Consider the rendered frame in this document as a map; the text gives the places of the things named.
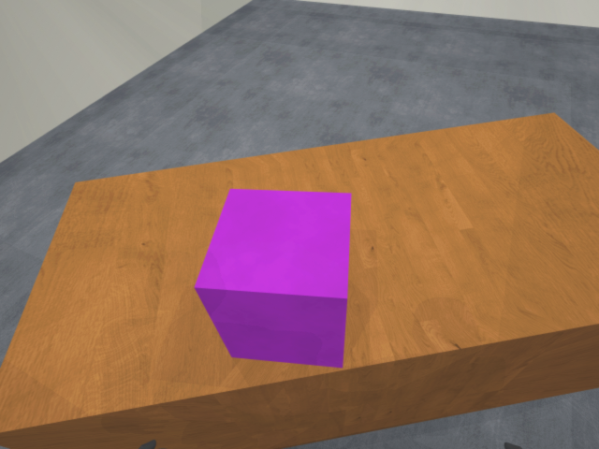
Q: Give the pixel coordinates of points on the carton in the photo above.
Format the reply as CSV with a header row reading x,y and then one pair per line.
x,y
275,277

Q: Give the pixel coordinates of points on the pedestal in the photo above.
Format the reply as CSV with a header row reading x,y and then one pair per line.
x,y
473,283

